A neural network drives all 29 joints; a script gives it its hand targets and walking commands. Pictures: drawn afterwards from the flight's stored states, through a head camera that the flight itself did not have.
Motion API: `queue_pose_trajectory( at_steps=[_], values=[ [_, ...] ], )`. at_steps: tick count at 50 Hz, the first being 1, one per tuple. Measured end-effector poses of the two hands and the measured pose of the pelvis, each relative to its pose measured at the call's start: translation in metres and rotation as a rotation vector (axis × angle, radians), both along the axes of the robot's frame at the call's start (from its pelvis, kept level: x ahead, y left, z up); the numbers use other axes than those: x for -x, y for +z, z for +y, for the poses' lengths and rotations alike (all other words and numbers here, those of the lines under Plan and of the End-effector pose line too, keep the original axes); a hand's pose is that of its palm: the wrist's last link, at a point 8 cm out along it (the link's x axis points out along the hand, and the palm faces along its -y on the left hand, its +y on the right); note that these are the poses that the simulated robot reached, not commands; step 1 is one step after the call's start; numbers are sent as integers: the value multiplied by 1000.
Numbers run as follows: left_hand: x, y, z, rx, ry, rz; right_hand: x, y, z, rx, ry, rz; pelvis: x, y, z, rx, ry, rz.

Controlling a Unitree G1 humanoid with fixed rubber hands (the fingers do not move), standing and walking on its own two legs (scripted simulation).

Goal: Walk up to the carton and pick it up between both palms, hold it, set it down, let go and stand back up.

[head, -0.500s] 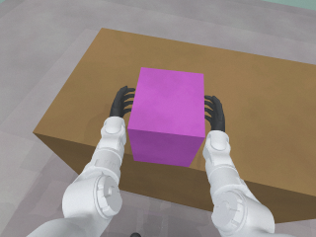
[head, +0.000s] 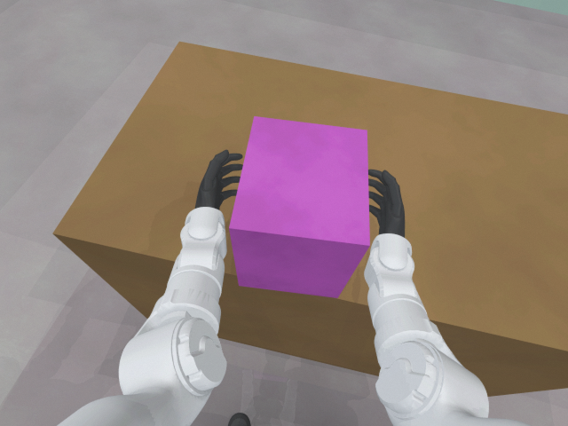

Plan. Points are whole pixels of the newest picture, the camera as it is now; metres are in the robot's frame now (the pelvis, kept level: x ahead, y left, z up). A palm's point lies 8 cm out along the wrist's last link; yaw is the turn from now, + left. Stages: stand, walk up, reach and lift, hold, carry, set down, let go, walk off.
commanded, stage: set down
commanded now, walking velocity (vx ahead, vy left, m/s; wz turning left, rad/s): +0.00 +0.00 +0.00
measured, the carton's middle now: (298, 213) +0.43 +0.02 -0.02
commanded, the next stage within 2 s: none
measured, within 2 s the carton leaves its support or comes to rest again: neither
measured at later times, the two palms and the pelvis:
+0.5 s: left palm (211, 203) +0.41 +0.16 +0.02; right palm (388, 226) +0.39 -0.11 +0.02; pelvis +0.00 +0.00 +0.00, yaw +0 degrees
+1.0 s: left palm (213, 204) +0.41 +0.16 +0.01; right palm (388, 224) +0.40 -0.11 +0.02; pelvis +0.00 +0.00 +0.00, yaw -1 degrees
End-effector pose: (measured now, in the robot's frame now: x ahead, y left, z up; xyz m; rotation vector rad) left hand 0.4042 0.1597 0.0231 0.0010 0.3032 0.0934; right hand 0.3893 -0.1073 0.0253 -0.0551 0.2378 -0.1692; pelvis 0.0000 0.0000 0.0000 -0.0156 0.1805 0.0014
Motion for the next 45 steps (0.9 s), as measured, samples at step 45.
queue_pose_trajectory(
  at_steps=[45],
  values=[
    [-3, -9, 0, -1, 12, -27, -3, -1, -1, 30, 37, -18, 1, -1, -7, -5, 9, 13]
  ],
)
